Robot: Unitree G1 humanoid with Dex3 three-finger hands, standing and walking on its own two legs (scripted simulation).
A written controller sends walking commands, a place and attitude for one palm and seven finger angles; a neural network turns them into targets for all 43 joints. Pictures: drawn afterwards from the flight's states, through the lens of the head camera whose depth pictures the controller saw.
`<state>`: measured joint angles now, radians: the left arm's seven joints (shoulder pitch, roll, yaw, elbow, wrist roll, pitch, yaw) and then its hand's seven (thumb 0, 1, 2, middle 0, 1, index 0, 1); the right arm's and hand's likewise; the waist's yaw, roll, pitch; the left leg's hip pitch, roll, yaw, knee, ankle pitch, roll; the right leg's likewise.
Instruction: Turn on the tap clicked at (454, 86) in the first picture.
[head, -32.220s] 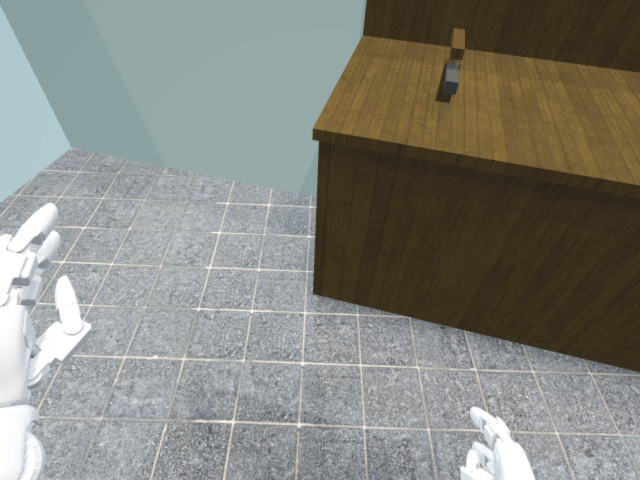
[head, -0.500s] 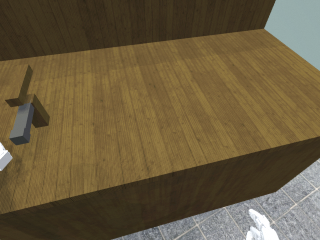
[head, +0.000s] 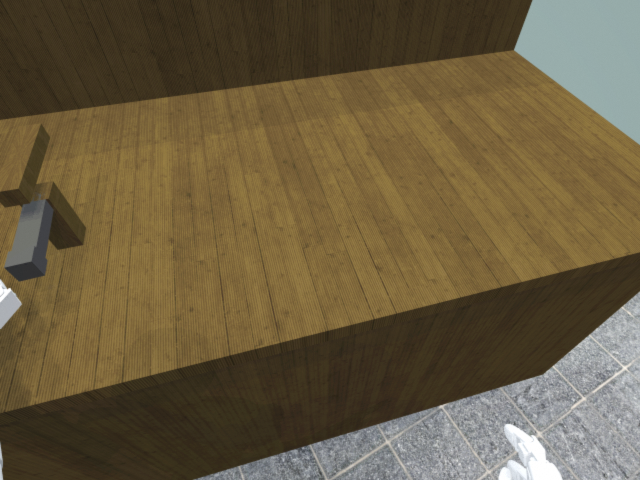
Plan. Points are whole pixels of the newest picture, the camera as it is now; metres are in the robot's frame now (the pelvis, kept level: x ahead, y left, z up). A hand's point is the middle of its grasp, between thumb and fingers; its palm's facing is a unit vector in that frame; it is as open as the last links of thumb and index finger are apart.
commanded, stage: push the lever round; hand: left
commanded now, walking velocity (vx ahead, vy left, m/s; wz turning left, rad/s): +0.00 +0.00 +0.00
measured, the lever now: (26, 263) +0.32 +0.38 +0.11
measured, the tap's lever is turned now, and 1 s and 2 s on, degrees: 3 17 28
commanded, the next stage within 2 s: none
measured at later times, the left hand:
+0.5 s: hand (32, 293) +0.29 +0.36 +0.10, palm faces +0.60 -0.80 -0.08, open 7.7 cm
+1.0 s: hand (64, 286) +0.29 +0.32 +0.10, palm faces +0.67 -0.74 -0.06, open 7.5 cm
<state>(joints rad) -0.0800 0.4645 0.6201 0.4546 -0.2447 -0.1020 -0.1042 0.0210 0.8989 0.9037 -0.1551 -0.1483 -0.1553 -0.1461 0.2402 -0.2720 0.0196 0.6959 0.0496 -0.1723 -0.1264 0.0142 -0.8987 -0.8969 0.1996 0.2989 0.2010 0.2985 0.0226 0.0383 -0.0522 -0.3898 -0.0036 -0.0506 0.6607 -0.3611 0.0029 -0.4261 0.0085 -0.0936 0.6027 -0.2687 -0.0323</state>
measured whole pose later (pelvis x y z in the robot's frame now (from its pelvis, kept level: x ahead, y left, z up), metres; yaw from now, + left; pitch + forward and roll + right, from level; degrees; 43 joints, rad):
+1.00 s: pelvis +0.01 +0.02 +0.00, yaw +0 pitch +4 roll -1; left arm -0.04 0.21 0.40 0.16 -0.15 -0.05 0.26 0.05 0.99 0.93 -0.15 -0.15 -0.15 -0.15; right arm 0.17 -0.23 0.01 0.70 0.02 -0.12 -0.11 0.01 -0.90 -0.90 0.20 0.30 0.20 0.30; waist 0.06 0.04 -0.05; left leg -0.35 -0.03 -0.04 0.64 -0.36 0.02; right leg -0.39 -0.02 -0.08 0.60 -0.28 -0.01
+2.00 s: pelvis -0.01 -0.01 +0.00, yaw +0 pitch +3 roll +0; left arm -0.24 0.12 0.33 0.31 -0.04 -0.03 0.63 0.02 0.91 0.92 -0.15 -0.15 -0.15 -0.15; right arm 0.13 -0.23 -0.01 0.74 0.00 -0.02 -0.10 0.01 -0.90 -0.90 0.20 0.30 0.20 0.30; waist 0.02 0.04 -0.06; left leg -0.35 -0.01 -0.05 0.62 -0.33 0.00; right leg -0.39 0.00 -0.09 0.58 -0.25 -0.04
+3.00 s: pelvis +0.01 -0.01 +0.00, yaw +0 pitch +6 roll +0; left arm -0.48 0.09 0.35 0.55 0.03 -0.02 0.76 0.00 0.86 0.92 -0.15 -0.15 -0.13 -0.15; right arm 0.13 -0.22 -0.03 0.77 -0.02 0.04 -0.06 0.01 -0.90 -0.90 0.20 0.30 0.20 0.30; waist 0.00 0.04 -0.07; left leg -0.36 0.00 -0.06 0.60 -0.34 -0.01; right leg -0.41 0.02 -0.10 0.56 -0.26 -0.05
